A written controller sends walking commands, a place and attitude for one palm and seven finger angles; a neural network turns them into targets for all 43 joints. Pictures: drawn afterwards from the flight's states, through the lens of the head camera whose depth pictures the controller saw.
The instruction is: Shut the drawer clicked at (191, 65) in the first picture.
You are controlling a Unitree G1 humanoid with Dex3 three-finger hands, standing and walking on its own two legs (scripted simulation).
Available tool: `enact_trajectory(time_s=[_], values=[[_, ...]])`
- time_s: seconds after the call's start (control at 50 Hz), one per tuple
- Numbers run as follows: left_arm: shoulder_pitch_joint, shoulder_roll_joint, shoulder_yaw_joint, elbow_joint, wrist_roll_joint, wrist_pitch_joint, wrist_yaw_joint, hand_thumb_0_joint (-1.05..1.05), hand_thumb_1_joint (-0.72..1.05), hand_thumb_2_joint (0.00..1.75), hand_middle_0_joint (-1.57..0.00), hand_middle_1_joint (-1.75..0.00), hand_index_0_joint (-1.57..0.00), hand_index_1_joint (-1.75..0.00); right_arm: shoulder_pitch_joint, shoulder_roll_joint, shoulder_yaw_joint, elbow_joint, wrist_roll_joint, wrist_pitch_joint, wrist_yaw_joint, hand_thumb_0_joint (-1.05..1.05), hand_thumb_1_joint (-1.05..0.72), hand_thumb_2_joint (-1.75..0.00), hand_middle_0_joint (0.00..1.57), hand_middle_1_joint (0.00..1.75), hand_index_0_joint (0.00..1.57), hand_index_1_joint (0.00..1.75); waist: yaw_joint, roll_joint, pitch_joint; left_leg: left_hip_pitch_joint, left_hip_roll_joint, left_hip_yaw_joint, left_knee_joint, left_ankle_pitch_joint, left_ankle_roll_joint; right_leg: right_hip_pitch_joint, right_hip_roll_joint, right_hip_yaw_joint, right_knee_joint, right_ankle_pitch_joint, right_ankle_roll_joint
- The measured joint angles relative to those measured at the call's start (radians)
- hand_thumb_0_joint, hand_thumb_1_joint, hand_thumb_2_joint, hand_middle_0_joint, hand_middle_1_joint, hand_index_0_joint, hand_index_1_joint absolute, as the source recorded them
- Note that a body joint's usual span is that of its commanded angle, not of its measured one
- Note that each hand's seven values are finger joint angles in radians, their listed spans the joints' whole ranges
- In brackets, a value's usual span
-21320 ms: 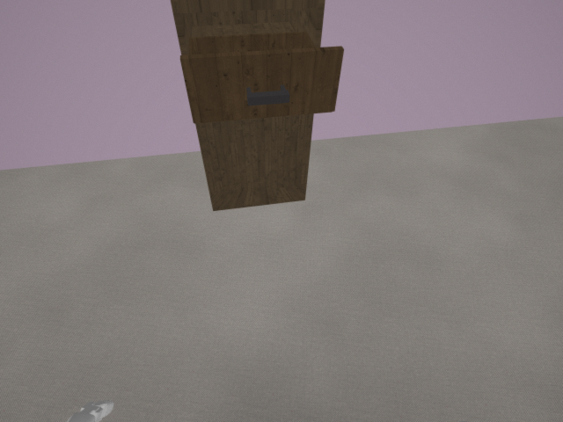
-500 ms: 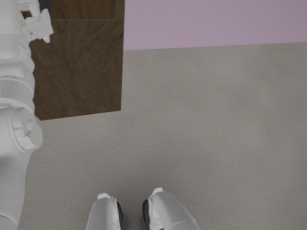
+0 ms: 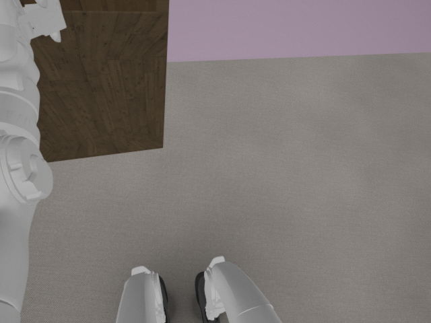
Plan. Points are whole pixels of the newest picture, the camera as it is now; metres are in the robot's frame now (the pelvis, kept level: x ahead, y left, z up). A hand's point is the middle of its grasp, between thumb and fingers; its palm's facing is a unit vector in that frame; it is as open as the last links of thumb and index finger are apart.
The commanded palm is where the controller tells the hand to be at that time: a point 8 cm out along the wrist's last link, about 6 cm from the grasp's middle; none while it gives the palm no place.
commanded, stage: pull the fist back off the drawer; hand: left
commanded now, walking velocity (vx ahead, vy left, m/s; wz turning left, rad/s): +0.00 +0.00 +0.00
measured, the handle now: out of the picture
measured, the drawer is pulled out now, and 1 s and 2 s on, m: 0.00 0.00 0.00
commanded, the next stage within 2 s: draw the hand back to the body in 0.42 s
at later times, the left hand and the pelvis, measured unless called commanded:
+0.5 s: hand (59, 15) +0.60 +0.14 +0.10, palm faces +0.07 -1.00 -0.01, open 3.2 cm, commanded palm +0.58 +0.18 +0.10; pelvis +0.03 -0.01 +0.02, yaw -1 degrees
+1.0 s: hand out of the picture +0.44 +0.19 +0.17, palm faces +0.05 -1.00 -0.02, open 3.3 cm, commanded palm +0.40 +0.23 +0.18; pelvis +0.07 -0.01 +0.07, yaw +2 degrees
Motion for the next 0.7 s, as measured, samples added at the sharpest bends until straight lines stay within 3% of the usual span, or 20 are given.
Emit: enact_trajectory(time_s=[0.2, 0.56, 0.62, 0.7], values=[[0.038, -0.024, 0.023, -0.040, -0.008, 0.000, -0.009, 0.08, 0.64, 0.91, -1.40, -1.60, -1.40, -1.60, 0.001, 0.006, -0.008, -0.014, 0.002, 0.027, 0.016, 0.00, -0.91, -0.90, 0.20, 0.30, 0.21, 0.30, 0.020, -0.002, -0.002, 0.015, 0.004, 0.004, 0.001, -0.011, -0.004, 0.011, 0.004, 0.005, 0.002, -0.010, -0.004], [0.276, -0.136, 0.068, -0.190, -0.068, -0.037, -0.023, 0.04, 0.79, 0.88, -1.40, -1.60, -1.40, -1.60, -0.028, 0.012, -0.039, -0.049, 0.026, 0.096, 0.025, 0.00, -0.91, -0.90, 0.20, 0.30, 0.21, 0.30, 0.083, -0.010, -0.021, 0.186, 0.014, 0.039, -0.088, -0.046, -0.016, 0.160, 0.018, 0.051, -0.074, -0.035, -0.011], [0.379, -0.164, 0.090, -0.308, -0.096, -0.047, -0.032, 0.04, 0.81, 0.88, -1.40, -1.60, -1.40, -1.60, -0.027, 0.017, -0.053, -0.066, 0.035, 0.115, 0.027, 0.00, -0.91, -0.90, 0.20, 0.30, 0.20, 0.30, 0.100, -0.014, -0.029, 0.234, 0.017, 0.053, -0.120, -0.049, -0.019, 0.200, 0.022, 0.067, -0.100, -0.035, -0.012], [0.593, -0.213, 0.071, -0.516, -0.154, -0.036, -0.059, 0.03, 0.85, 0.89, -1.40, -1.60, -1.40, -1.60, -0.017, 0.021, -0.069, -0.088, 0.064, 0.132, 0.030, 0.00, -0.91, -0.90, 0.20, 0.30, 0.20, 0.30, 0.144, -0.011, -0.045, 0.350, 0.016, 0.070, -0.197, -0.039, -0.023, 0.306, 0.026, 0.094, -0.173, -0.019, -0.010]])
